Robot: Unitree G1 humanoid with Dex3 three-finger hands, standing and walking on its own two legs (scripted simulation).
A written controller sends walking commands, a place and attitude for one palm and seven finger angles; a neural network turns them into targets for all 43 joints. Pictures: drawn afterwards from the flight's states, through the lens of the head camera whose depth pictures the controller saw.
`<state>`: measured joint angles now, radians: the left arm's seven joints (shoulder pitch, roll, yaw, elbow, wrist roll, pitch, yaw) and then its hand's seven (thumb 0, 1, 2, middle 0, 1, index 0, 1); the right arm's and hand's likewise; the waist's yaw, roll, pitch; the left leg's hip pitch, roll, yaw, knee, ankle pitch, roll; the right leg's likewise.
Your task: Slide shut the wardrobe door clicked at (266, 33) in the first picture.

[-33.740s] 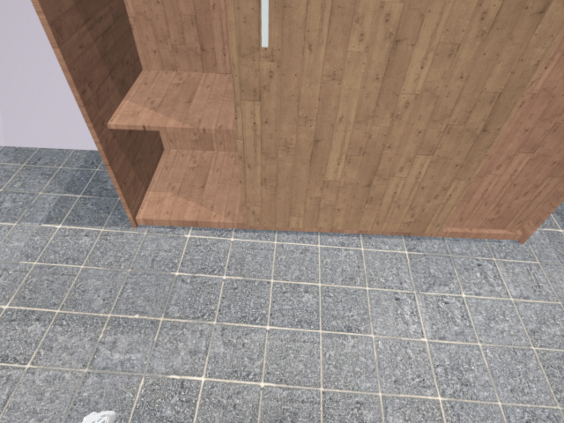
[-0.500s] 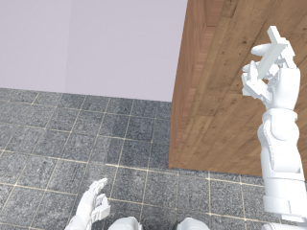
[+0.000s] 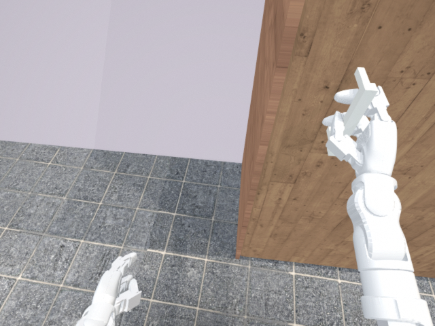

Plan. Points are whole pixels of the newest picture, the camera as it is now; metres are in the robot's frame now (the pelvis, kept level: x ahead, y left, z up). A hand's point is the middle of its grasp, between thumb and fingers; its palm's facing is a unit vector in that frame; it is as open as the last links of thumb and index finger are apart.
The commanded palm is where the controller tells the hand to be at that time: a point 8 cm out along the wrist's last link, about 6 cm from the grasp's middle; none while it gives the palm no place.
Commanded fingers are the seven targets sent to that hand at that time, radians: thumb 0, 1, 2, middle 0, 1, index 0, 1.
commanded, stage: stop walking and hold the door there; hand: right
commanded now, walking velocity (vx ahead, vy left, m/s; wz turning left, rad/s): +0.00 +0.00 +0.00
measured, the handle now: (346, 115) +0.42 -0.19 +0.17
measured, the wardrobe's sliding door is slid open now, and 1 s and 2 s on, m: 0.00 0.00 0.00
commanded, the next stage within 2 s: loosen the grip on the handle in 0.30 s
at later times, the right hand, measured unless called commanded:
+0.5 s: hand (339, 133) +0.38 -0.17 +0.17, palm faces +0.14 +0.98 -0.11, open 6.3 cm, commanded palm +0.33 -0.21 +0.17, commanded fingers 0.00 -0.17 -0.55 0.45 1.40 0.45 1.40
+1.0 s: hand (340, 138) +0.38 -0.17 +0.16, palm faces +0.19 +0.98 -0.12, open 14.5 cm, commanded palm +0.34 -0.22 +0.17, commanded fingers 0.00 0.55 -0.20 0.25 1.15 0.25 1.15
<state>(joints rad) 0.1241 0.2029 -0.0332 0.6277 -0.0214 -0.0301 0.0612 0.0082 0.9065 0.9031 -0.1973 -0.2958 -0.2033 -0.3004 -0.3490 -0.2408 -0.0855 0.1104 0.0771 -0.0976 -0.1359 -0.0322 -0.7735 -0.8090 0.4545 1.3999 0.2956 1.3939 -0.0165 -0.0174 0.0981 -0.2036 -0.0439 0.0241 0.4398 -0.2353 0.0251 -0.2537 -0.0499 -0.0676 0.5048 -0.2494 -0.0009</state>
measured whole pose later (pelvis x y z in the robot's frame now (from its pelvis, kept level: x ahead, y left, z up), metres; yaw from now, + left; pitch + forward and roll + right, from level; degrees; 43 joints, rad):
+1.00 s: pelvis -0.01 +0.00 +0.00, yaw +0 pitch +1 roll +0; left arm 0.28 0.24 -0.02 0.72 -0.03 -0.15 0.06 0.01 0.91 0.90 -0.20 -0.30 -0.20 -0.30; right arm -0.43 -0.25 -0.14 0.39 0.07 -0.15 -0.08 0.00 0.52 -0.22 0.32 1.23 0.24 1.20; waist 0.01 -0.02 -0.02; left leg -0.27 -0.01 0.02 0.52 -0.27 0.02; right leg -0.29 -0.02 -0.07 0.52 -0.24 -0.01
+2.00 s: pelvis +0.00 -0.01 -0.01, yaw -1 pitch +1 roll +1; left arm 0.27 0.25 -0.03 0.66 -0.04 -0.12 0.08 0.01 0.91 0.90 -0.20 -0.30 -0.20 -0.30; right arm -0.20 -0.32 -0.29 0.21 0.16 -0.13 0.09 -0.01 0.55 -0.20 0.25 1.15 0.25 1.15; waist -0.02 -0.03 -0.05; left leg -0.29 -0.01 0.03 0.57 -0.30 0.02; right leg -0.32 -0.02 -0.06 0.59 -0.29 -0.02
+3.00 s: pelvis +0.00 +0.00 -0.01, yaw -3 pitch -4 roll +1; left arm 0.22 0.26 -0.07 0.64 -0.07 -0.25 0.12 0.01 0.90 0.90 -0.20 -0.30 -0.20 -0.30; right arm 0.18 -0.36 -0.36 -0.21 0.35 0.20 0.30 -0.01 0.52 -0.22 0.25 1.13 0.25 1.13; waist -0.06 -0.06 -0.06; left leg -0.16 -0.01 0.08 0.53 -0.30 0.02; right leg -0.22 -0.02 -0.02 0.57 -0.28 -0.01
